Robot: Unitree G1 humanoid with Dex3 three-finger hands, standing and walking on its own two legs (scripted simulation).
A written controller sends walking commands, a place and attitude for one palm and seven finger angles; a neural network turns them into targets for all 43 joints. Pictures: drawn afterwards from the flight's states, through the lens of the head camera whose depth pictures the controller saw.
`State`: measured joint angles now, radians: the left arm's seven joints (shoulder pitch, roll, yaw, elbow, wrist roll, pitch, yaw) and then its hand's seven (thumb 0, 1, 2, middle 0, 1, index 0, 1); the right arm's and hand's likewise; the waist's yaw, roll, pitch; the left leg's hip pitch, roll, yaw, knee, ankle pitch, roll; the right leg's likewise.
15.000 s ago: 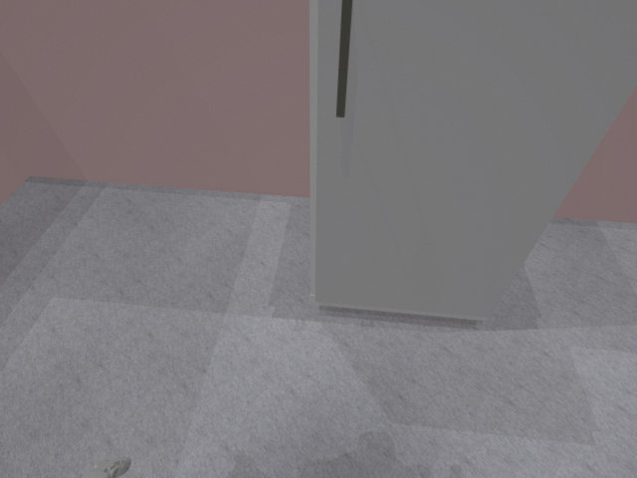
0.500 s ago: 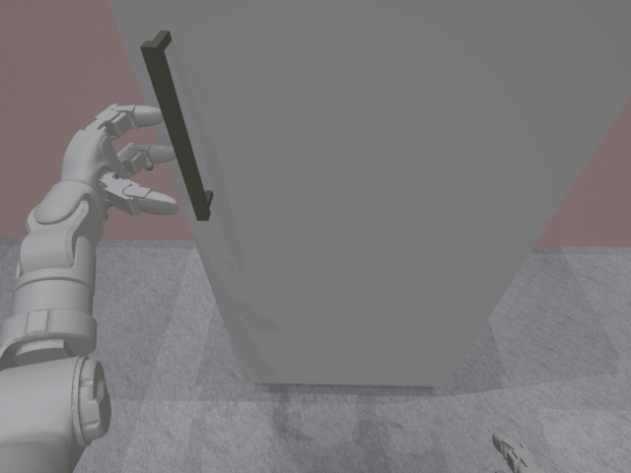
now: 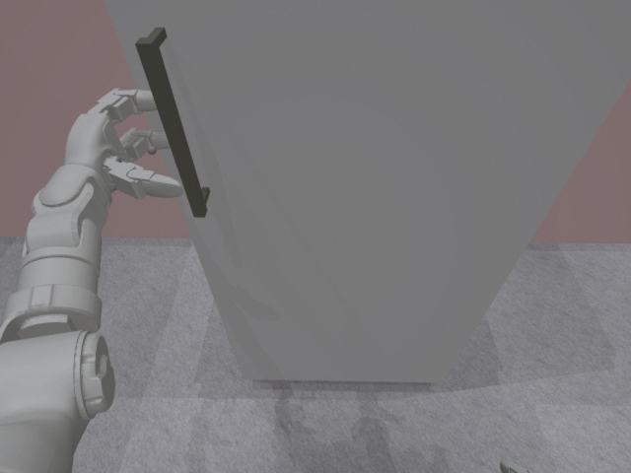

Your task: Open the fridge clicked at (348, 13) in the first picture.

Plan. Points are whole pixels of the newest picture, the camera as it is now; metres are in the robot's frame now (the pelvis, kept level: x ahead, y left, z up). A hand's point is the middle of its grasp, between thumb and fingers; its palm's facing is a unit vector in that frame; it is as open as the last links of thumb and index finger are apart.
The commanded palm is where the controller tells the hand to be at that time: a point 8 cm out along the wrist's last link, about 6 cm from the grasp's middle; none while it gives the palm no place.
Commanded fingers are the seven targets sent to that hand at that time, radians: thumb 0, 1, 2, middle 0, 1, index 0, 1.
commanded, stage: slide the fingers in behind the handle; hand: left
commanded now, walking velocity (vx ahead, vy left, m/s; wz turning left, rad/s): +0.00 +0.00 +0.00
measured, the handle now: (182, 135) +0.48 +0.18 +0.20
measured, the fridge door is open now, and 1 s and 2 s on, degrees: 0 0 0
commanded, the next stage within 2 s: grip the handle and tug to test in 1.88 s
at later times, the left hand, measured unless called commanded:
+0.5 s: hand (149, 158) +0.43 +0.21 +0.20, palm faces +0.00 -1.00 +0.00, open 14.0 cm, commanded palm +0.40 +0.26 +0.21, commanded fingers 0.00 -0.50 0.30 -0.30 -1.20 -0.30 -1.20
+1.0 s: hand (173, 154) +0.43 +0.18 +0.21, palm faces +0.00 -1.00 +0.01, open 14.0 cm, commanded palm +0.40 +0.23 +0.21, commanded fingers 0.00 -0.50 0.30 -0.30 -1.20 -0.30 -1.20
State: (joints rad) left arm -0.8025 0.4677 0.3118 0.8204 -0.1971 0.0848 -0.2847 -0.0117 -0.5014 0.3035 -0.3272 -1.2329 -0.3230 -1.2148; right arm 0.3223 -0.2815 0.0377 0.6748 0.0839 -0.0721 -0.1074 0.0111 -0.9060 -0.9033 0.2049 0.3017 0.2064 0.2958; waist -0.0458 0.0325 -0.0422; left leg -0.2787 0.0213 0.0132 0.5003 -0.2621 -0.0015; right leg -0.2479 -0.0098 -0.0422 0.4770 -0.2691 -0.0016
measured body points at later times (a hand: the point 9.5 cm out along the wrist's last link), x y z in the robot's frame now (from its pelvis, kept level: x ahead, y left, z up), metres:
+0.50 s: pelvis -0.01 +0.00 +0.00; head +0.00 +0.00 +0.45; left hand +0.42 +0.26 +0.20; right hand +0.08 -0.26 -0.10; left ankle +0.00 +0.12 -0.74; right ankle -0.01 -0.12 -0.74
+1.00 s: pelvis +0.01 +0.00 +0.00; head +0.00 +0.00 +0.45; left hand +0.43 +0.23 +0.21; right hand +0.13 -0.24 -0.10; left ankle +0.00 +0.12 -0.74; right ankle -0.01 -0.12 -0.74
